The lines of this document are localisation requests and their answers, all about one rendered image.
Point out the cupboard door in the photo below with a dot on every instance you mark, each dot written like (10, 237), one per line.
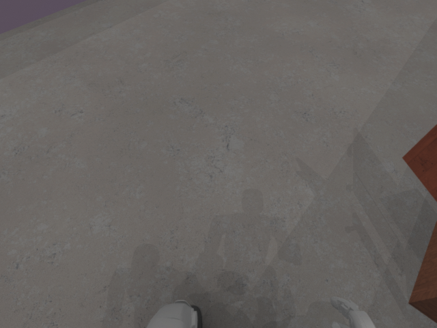
(422, 160)

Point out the robot right hand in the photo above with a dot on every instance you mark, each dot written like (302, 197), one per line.
(357, 318)

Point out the left robot thigh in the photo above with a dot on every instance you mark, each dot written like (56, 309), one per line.
(175, 315)

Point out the left robot shin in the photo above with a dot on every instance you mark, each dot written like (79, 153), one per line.
(182, 301)

